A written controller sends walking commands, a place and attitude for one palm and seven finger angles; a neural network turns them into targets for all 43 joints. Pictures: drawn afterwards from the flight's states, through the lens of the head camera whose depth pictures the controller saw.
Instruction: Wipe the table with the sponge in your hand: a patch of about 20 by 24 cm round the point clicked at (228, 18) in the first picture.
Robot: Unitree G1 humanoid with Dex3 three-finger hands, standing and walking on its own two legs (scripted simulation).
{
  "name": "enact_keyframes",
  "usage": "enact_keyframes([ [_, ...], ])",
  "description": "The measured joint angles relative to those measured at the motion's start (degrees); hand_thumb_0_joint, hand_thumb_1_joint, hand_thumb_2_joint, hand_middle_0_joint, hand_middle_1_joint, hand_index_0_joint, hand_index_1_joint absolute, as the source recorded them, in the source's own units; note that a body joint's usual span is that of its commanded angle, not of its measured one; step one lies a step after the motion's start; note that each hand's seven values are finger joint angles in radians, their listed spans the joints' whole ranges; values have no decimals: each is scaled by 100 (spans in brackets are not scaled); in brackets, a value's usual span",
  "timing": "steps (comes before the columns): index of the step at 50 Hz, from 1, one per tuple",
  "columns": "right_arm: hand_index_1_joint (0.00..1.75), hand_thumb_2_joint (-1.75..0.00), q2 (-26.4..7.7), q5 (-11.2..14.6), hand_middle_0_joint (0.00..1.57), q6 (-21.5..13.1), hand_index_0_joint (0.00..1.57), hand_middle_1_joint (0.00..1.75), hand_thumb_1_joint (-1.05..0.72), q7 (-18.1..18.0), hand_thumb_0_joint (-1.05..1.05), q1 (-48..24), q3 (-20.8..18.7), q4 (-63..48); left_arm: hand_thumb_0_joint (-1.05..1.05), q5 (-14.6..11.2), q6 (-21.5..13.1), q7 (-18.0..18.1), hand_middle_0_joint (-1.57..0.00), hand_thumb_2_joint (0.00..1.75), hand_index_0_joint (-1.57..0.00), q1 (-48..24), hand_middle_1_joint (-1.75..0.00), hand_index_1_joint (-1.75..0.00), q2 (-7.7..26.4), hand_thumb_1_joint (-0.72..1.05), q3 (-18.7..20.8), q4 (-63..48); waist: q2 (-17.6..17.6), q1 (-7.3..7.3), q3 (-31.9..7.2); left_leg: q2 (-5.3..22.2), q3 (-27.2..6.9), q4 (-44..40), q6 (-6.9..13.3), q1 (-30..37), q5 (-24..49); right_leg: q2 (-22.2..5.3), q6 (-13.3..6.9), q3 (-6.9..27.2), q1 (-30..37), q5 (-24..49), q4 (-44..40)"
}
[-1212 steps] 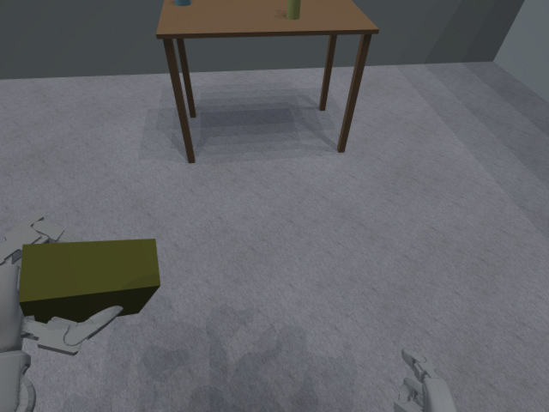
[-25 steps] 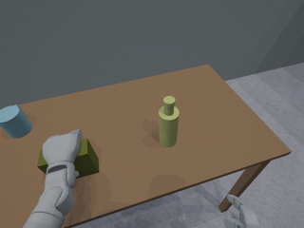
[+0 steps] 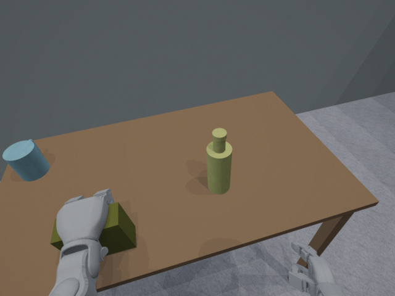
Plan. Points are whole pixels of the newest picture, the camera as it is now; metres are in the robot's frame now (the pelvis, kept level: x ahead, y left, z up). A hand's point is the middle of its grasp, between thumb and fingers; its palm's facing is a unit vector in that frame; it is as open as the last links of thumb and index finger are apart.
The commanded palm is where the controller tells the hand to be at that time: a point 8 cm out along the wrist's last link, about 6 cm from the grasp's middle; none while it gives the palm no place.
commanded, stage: wipe back along the middle lane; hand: left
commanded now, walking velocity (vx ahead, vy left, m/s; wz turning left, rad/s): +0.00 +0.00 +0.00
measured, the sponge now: (101, 237) +0.23 +0.25 -0.01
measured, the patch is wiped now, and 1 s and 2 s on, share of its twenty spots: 0.90 0.95 0.95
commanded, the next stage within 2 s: slide across to the third lane in 0.70 s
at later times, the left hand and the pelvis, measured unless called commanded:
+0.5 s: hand (97, 234) +0.22 +0.25 +0.02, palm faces +0.01 -0.06 -1.00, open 9.7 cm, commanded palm +0.18 +0.23 +0.05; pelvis -0.01 +0.00 +0.00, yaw -1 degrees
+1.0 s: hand (98, 233) +0.22 +0.25 +0.02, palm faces -0.01 -0.05 -1.00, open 9.7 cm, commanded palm +0.19 +0.21 +0.07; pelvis -0.01 +0.00 +0.00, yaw +0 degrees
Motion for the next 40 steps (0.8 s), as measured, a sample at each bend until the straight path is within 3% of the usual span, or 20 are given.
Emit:
enact_keyframes([
  [19,30,-90,-6,-49,20,-163,20,30,-90,-65,2,34,-49,48,2,42,-167,45,-71,107,-73,178,-141,-143,-64,-45,77,45,5,19,0,45,34,-8,-31,3,26,43,-34,45,-53,7,61],
  [40,30,-90,25,-34,20,-165,20,30,-90,-119,2,34,-32,89,1,75,-100,21,-72,107,-74,-60,-141,-142,-118,-46,-10,246,9,42,15,24,31,8,-12,-39,72,27,-21,51,-98,44,89],
])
